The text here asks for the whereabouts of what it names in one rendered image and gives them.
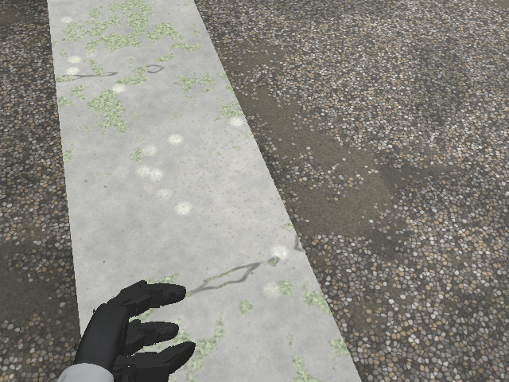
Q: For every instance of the robot left forearm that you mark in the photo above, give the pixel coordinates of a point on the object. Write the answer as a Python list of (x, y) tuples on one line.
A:
[(85, 373)]

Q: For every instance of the left robot hand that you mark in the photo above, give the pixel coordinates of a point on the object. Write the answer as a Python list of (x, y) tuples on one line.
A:
[(110, 339)]

